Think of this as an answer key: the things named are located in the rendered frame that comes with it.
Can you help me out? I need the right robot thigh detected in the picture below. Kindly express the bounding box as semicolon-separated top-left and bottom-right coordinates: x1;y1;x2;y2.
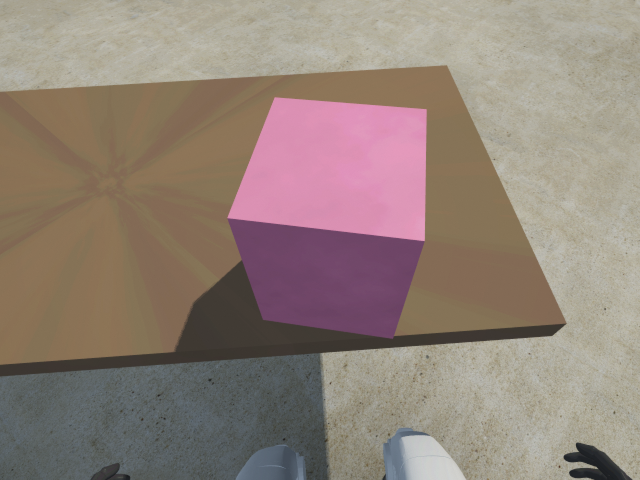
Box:
383;431;466;480

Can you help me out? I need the carton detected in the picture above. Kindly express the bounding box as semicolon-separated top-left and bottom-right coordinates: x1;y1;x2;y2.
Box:
227;97;427;339

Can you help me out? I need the table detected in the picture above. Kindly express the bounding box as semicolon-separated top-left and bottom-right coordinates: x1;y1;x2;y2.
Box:
0;65;567;376

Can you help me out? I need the robot thigh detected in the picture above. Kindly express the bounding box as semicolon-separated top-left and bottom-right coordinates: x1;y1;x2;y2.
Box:
236;446;306;480
383;431;466;480

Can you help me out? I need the left robot thigh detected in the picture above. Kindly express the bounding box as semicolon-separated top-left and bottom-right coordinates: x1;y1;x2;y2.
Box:
236;446;306;480

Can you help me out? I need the robot right hand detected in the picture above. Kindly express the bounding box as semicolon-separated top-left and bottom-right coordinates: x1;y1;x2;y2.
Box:
564;443;632;480

